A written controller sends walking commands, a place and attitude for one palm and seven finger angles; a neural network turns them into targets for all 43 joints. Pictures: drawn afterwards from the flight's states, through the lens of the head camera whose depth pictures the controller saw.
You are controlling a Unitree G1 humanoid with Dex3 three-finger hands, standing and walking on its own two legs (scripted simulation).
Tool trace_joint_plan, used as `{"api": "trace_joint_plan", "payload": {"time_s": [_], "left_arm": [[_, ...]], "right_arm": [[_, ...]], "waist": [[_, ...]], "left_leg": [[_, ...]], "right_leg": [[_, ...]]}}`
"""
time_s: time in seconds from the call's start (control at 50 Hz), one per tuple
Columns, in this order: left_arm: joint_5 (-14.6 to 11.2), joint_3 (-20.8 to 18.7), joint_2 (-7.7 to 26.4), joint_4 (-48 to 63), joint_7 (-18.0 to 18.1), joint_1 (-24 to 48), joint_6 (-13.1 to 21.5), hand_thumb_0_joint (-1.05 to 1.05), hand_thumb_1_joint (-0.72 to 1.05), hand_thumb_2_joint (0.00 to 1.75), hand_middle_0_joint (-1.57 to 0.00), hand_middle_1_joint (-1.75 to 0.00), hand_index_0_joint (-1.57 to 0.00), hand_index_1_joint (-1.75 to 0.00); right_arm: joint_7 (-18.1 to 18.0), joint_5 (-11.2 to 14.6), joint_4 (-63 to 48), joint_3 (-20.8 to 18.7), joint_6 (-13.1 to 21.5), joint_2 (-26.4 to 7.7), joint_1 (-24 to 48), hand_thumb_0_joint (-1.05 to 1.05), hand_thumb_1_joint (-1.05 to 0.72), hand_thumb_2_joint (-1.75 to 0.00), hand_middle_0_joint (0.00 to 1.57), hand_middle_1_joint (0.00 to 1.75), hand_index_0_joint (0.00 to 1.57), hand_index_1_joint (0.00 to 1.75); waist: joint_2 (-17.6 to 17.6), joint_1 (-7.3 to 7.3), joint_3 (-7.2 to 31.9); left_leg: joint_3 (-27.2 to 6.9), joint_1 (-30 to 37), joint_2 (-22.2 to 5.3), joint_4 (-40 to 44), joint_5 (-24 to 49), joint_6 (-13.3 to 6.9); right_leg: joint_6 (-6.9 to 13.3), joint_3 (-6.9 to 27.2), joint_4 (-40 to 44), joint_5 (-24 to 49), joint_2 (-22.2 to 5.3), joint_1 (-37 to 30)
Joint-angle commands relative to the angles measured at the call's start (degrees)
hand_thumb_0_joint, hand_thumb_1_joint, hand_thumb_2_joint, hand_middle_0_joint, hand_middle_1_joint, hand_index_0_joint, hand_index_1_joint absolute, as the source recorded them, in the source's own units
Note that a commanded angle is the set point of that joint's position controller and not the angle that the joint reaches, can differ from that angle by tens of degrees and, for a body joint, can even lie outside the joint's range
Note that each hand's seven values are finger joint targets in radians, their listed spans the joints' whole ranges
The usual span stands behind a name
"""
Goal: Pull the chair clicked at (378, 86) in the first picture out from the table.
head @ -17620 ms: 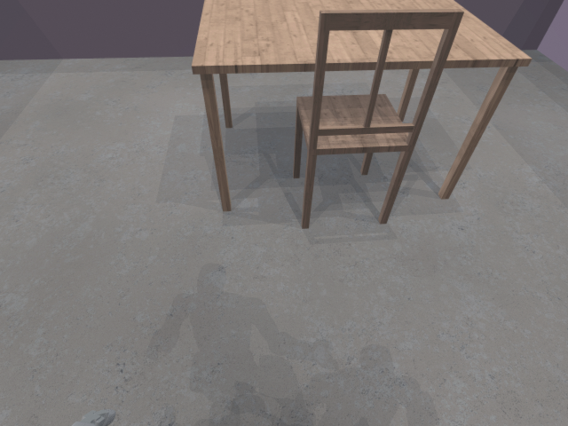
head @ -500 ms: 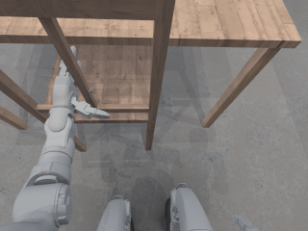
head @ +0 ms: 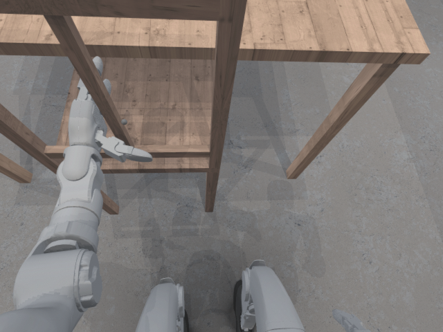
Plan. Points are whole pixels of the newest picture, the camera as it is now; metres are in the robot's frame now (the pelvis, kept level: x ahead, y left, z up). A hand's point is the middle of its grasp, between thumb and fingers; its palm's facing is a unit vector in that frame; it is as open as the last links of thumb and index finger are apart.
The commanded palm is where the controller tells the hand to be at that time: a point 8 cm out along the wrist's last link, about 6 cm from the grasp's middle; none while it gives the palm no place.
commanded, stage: hook a spindle and tug to test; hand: left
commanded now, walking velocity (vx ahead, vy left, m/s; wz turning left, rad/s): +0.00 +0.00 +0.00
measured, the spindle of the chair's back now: (104, 102) +0.49 +0.17 +0.06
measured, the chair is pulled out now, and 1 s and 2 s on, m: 0.00 0.00 0.03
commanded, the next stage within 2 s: step backward, pulling the chair out in 1.56 s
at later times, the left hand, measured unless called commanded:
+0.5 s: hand (124, 122) +0.47 +0.15 +0.03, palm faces -0.05 -1.00 -0.03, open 14.3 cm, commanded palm +0.44 +0.19 +0.03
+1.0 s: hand (124, 123) +0.47 +0.15 +0.03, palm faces -0.02 -1.00 -0.04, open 4.9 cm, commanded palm +0.44 +0.18 +0.03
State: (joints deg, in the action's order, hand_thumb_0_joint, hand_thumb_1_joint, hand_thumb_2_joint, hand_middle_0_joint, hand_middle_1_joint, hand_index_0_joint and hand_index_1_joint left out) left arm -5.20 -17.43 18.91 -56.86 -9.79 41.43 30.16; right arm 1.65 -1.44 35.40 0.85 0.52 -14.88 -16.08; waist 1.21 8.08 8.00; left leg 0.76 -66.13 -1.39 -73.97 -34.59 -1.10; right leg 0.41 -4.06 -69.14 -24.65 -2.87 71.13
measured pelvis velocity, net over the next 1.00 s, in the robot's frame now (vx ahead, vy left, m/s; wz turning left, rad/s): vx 0.01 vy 0.00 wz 0.00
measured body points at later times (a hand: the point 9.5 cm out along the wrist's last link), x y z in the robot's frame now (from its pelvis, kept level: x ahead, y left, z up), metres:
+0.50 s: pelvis +0.01 +0.01 +0.00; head +0.16 +0.02 +0.42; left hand +0.47 +0.20 +0.03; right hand +0.07 -0.25 -0.12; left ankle +0.00 +0.11 -0.62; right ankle +0.07 -0.12 -0.62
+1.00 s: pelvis +0.01 +0.00 +0.00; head +0.16 +0.01 +0.43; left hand +0.47 +0.20 +0.03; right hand +0.08 -0.26 -0.12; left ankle +0.00 +0.11 -0.62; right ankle +0.07 -0.12 -0.62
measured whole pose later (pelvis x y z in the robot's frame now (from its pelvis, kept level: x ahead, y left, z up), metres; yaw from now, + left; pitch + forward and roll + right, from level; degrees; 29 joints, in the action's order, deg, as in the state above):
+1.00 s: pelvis +0.01 +0.00 +0.00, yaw +0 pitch +27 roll -2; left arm -6.2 -13.8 16.1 -51.3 -7.2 37.1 29.5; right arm 2.3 -1.3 35.6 0.0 -0.2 -14.3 -16.1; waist 1.7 6.4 8.7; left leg 0.5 -64.5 -1.0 -73.0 -35.3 -1.1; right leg 0.1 -4.1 -68.5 -25.6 -3.0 69.5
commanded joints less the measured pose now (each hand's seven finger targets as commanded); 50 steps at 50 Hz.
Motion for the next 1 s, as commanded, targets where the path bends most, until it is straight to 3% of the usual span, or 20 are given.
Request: {"api": "trace_joint_plan", "payload": {"time_s": [0.0, 0.04, 0.06, 0.12, 0.28, 0.34, 0.42, 0.46, 0.5, 0.54, 0.6, 0.64, 0.7, 0.84, 0.86, 0.92, 0.98], "left_arm": [[-0.87, -2.07, 11.27, 13.95, 0.23, 20.79, 4.71, 0.0, -0.5, 0.3, -0.06, -0.08, -0.06, -0.08], [-1.11, -2.34, 11.27, 13.48, -0.03, 18.04, 4.26, 0.0, -0.5, 0.3, -0.06, -0.08, -0.06, -0.08], [-1.38, -1.8, 10.39, 12.77, -0.23, 17.59, 3.89, 0.0, -0.5, 0.3, -0.08, -0.13, -0.08, -0.13], [-1.45, -0.49, 8.94, 13.14, -0.57, 18.04, 2.96, 0.0, -0.5, 0.3, -0.13, -0.3, -0.13, -0.3], [-1.61, 0.67, 7.59, 17.53, 0.57, 18.92, 3.66, 0.0, -0.5, 0.3, -0.27, -0.74, -0.27, -0.74], [-0.9, 0.02, 8.33, 14.35, 1.21, 18.46, 3.27, 0.0, -0.5, 0.3, -0.32, -0.9, -0.32, -0.9], [-0.53, 0.4, 7.78, 16.9, 1.84, 18.46, 3.64, 0.0, -0.28, 0.4, -0.39, -1.12, -0.39, -1.12], [-1.0, 1.52, 6.02, 16.56, 1.95, 18.02, 3.41, 0.0, -0.16, 0.44, -0.43, -1.23, -0.43, -1.23], [-0.88, 1.08, 6.8, 17.73, 1.99, 17.17, 3.37, 0.0, -0.05, 0.49, -0.46, -1.34, -0.46, -1.34], [-0.96, 2.06, 5.23, 17.91, 2.03, 15.67, 3.11, 0.0, 0.06, 0.54, -0.5, -1.45, -0.5, -1.45], [-1.2, 2.65, 4.72, 18.78, 2.07, 15.62, 3.01, 0.0, 0.23, 0.61, -0.5, -1.45, -0.5, -1.45], [-1.02, 3.19, 4.06, 17.78, 2.25, 16.12, 2.83, 0.0, 0.34, 0.66, -0.5, -1.45, -0.5, -1.45], [-0.72, 4.24, 3.16, 19.27, 2.52, 16.77, 3.42, 0.0, 0.51, 0.73, -0.5, -1.45, -0.5, -1.45], [-0.64, 3.98, 3.61, 18.12, 2.08, 15.06, 3.57, 0.0, 0.9, 0.9, -0.5, -1.45, -0.5, -1.45], [-0.83, 5.22, 2.35, 18.75, 1.97, 16.99, 3.65, 0.0, 0.9, 0.9, -0.5, -1.45, -0.5, -1.45], [-0.71, 3.51, 4.04, 17.37, 2.02, 15.76, 3.46, 0.0, 0.9, 0.9, -0.5, -1.45, -0.5, -1.45], [-0.77, 5.78, 1.23, 17.73, 1.62, 14.87, 3.24, 0.0, 0.9, 0.9, -0.5, -1.45, -0.5, -1.45]], "right_arm": [[-0.69, -0.19, -4.21, -3.49, 0.97, -9.13, -7.93, 0.0, -0.9, -0.9, 0.2, 0.3, 0.2, 0.3], [-0.51, -0.09, -4.35, -3.49, 0.79, -9.21, -7.82, 0.0, -0.9, -0.9, 0.2, 0.3, 0.2, 0.3], [-0.54, 0.02, -4.44, -3.53, 0.7, -9.2, -8.0, 0.0, -0.9, -0.9, 0.2, 0.3, 0.2, 0.3], [-0.5, 0.21, -4.51, -3.63, 0.4, -9.22, -7.73, 0.0, -0.9, -0.9, 0.2, 0.3, 0.2, 0.3], [-0.49, 0.06, -4.13, -3.93, 0.65, -9.11, -7.96, 0.0, -0.9, -0.9, 0.2, 0.3, 0.2, 0.3], [-0.55, 0.06, -3.78, -3.79, 0.48, -9.15, -7.91, 0.0, -0.9, -0.9, 0.2, 0.3, 0.2, 0.3], [-0.3, -0.17, -4.36, -3.93, 0.26, -9.11, -7.84, 0.0, -0.9, -0.9, 0.2, 0.3, 0.2, 0.3], [-0.12, -0.12, -4.42, -3.92, 0.21, -9.0, -8.02, 0.0, -0.9, -0.9, 0.2, 0.3, 0.2, 0.3], [-0.07, -0.06, -4.59, -4.02, 0.04, -9.02, -7.93, 0.0, -0.9, -0.9, 0.2, 0.3, 0.2, 0.3], [0.02, 0.02, -4.71, -4.21, -0.04, -8.8, -7.82, 0.0, -0.9, -0.9, 0.2, 0.3, 0.2, 0.3], [0.04, 0.14, -4.51, -4.18, 0.03, -8.8, -7.6, 0.0, -0.9, -0.9, 0.2, 0.3, 0.2, 0.3], [-0.07, 0.17, -4.21, -4.18, 0.02, -8.78, -7.55, 0.0, -0.9, -0.9, 0.2, 0.3, 0.2, 0.3], [-0.04, 0.12, -4.12, -4.28, 0.26, -8.61, -7.52, 0.0, -0.9, -0.9, 0.2, 0.3, 0.2, 0.3], [-0.08, 0.13, -3.97, -4.29, 0.4, -8.52, -7.51, 0.0, -0.9, -0.9, 0.2, 0.3, 0.2, 0.3], [-0.16, 0.1, -3.95, -4.26, 0.53, -8.5, -7.44, 0.0, -0.9, -0.9, 0.2, 0.3, 0.2, 0.3], [-0.22, 0.09, -3.68, -4.32, 0.37, -8.66, -7.7, 0.0, -0.9, -0.9, 0.2, 0.3, 0.2, 0.3], [-0.04, 0.24, -4.01, -4.38, 0.39, -8.35, -7.34, 0.0, -0.9, -0.9, 0.2, 0.3, 0.2, 0.3]], "waist": [[4.96, 0.23, 31.81], [3.86, 0.0, 31.17], [2.55, 0.59, 30.52], [3.52, 0.77, 29.39], [5.11, 0.86, 31.37], [2.46, 1.05, 27.65], [6.15, 0.15, 30.5], [4.45, 0.86, 30.42], [4.74, 0.28, 31.21], [3.45, 0.47, 31.22], [4.26, 0.43, 30.34], [2.27, 1.04, 28.39], [4.57, 0.87, 29.71], [3.36, 0.44, 29.59], [3.72, 1.29, 29.64], [2.89, 0.62, 29.43], [4.23, 0.67, 29.97]], "left_leg": [[-2.26, 12.09, 1.88, 9.49, 22.36, 0.26], [-2.16, 11.46, 1.81, 9.54, 22.54, 0.26], [-2.18, 11.19, 1.73, 9.48, 22.69, 0.1], [-2.11, 11.2, 1.69, 9.85, 21.41, 0.22], [-3.28, 15.86, 1.22, 9.93, 25.3, 0.83], [-3.12, 12.44, 1.41, 10.12, 22.48, 0.6], [-3.46, 16.64, 1.17, 10.23, 26.21, 1.22], [-3.73, 17.02, 1.04, 10.13, 27.41, 1.2], [-3.74, 17.06, 0.95, 10.2, 28.25, 1.39], [-3.6, 17.15, 0.89, 10.23, 28.45, 1.29], [-3.34, 16.74, 0.98, 10.43, 27.46, 1.3], [-3.32, 15.5, 1.02, 10.52, 25.59, 1.03], [-3.38, 17.28, 1.06, 10.48, 26.91, 1.19], [-3.02, 15.92, 1.29, 10.49, 26.25, 1.04], [-3.04, 16.17, 1.27, 10.06, 26.35, 0.81], [-2.89, 15.14, 1.38, 10.1, 25.9, 0.79], [-2.75, 16.12, 1.42, 10.13, 26.67, 0.82]], "right_leg": [[1.12, 3.26, 5.92, 15.16, 2.55, -25.67], [1.12, 3.26, 6.18, 15.64, 2.63, -26.37], [1.07, 3.18, 6.14, 15.93, 2.77, -26.07], [0.96, 3.02, 6.58, 14.51, 2.65, -24.89], [1.07, 2.15, 5.95, 15.22, 2.74, -22.61], [1.04, 2.16, 6.15, 13.51, 2.76, -22.73], [1.35, 1.77, 5.5, 14.42, 2.65, -21.34], [1.31, 1.47, 5.48, 15.32, 2.84, -21.28], [1.33, 1.6, 5.33, 16.23, 2.82, -22.34], [1.2, 1.59, 5.77, 16.74, 2.83, -22.87], [1.22, 1.72, 6.02, 16.35, 2.85, -22.88], [1.1, 1.64, 6.34, 15.22, 2.87, -22.39], [1.22, 1.67, 6.16, 15.57, 2.79, -21.76], [1.31, 1.9, 6.27, 16.27, 2.74, -23.65], [1.26, 1.86, 6.13, 16.35, 2.8, -22.62], [1.24, 2.07, 6.18, 16.54, 2.72, -23.75], [1.25, 1.9, 6.21, 16.81, 2.65, -23.19]]}}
